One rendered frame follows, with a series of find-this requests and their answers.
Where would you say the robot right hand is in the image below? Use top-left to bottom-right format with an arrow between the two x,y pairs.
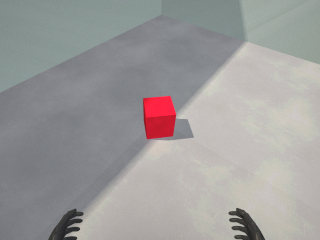
228,208 -> 265,240

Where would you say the robot left hand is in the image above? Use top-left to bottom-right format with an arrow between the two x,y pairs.
48,208 -> 84,240

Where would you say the carton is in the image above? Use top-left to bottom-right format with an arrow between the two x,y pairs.
143,96 -> 176,139

